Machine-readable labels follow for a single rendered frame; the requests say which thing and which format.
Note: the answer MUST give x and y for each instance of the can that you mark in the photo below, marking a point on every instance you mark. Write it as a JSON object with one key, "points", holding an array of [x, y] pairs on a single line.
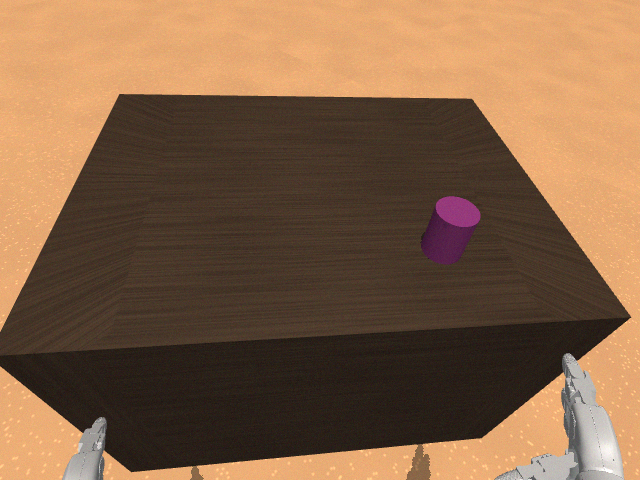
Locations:
{"points": [[450, 228]]}

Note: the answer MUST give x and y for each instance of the left robot hand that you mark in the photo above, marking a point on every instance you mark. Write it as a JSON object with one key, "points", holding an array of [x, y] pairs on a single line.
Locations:
{"points": [[88, 464]]}

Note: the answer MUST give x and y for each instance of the right robot hand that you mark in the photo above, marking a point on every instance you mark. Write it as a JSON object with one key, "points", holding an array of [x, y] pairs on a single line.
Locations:
{"points": [[593, 445]]}

